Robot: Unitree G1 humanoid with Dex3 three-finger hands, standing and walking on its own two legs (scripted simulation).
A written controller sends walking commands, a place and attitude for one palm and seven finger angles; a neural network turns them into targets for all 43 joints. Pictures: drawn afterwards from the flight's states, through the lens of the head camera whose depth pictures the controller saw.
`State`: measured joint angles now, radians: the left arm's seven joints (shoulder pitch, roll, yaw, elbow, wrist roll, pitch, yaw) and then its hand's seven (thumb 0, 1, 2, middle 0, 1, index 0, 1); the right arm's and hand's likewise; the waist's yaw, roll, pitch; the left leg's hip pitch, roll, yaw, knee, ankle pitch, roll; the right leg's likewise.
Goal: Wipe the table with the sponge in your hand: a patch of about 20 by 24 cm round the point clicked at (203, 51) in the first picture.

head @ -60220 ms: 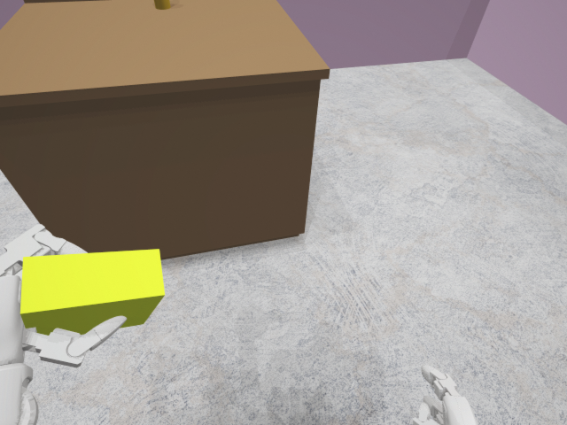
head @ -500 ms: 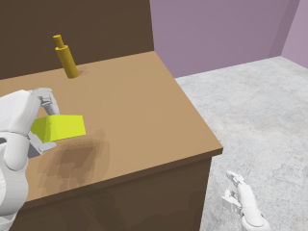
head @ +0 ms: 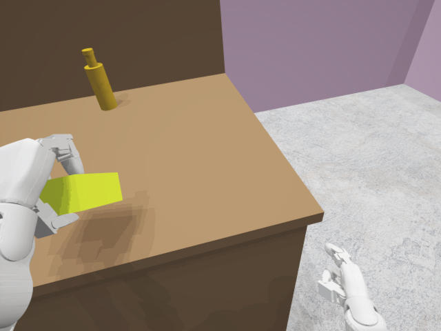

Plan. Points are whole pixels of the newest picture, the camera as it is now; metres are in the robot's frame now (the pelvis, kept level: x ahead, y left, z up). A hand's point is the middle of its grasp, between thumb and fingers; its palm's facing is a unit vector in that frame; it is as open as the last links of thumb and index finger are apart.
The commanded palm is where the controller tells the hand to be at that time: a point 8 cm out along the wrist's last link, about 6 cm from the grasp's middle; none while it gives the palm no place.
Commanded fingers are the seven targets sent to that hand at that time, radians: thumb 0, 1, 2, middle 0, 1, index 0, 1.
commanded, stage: bring the sponge back beside the body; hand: left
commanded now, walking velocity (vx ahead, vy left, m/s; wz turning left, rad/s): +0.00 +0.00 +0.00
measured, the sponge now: (73, 195) +0.23 +0.30 +0.18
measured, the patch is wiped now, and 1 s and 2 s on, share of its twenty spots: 0.95 0.95 0.95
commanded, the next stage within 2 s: step back with the hand held close in 0.26 s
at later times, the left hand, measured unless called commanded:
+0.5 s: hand (75, 172) +0.22 +0.25 +0.25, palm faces +0.46 -0.67 -0.59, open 9.0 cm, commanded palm +0.15 +0.28 +0.29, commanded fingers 0.00 0.10 1.30 -1.20 -1.60 -1.20 -1.60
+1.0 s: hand (63, 175) +0.19 +0.24 +0.27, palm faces +0.48 -0.77 -0.41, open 9.0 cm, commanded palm +0.13 +0.30 +0.29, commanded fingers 0.00 0.10 1.30 -1.20 -1.60 -1.20 -1.60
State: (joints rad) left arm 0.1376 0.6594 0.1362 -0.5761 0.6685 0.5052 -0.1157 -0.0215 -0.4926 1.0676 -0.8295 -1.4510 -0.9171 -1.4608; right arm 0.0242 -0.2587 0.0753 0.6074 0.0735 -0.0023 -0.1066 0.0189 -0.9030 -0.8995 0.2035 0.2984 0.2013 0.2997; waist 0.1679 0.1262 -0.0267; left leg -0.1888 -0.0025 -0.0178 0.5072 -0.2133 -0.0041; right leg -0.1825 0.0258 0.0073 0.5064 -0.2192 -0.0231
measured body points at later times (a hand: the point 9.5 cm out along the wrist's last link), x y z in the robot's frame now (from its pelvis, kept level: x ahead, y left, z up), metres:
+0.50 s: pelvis +0.00 +0.00 +0.00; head -0.03 -0.03 +0.45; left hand +0.19 +0.29 +0.28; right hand +0.25 -0.18 -0.05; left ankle +0.04 +0.12 -0.73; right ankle +0.04 -0.11 -0.74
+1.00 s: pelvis -0.03 +0.02 -0.02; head -0.01 +0.03 +0.43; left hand +0.16 +0.28 +0.29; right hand +0.11 -0.23 -0.10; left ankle +0.04 +0.12 -0.74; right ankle +0.04 -0.11 -0.74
